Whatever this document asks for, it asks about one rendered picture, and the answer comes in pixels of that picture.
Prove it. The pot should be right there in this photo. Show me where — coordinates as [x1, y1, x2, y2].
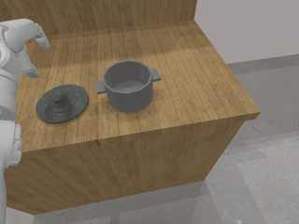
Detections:
[94, 60, 162, 113]

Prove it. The left robot forearm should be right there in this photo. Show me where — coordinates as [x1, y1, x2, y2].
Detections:
[0, 22, 24, 120]

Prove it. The lid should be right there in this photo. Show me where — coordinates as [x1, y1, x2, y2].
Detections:
[36, 84, 89, 124]

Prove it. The left robot upper arm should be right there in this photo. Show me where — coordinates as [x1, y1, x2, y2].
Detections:
[0, 119, 22, 224]

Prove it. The knob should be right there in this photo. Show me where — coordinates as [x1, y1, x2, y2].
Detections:
[51, 91, 68, 105]

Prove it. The table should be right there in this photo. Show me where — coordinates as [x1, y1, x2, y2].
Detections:
[0, 0, 261, 216]

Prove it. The left robot hand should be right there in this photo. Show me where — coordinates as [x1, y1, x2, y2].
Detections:
[0, 19, 50, 78]

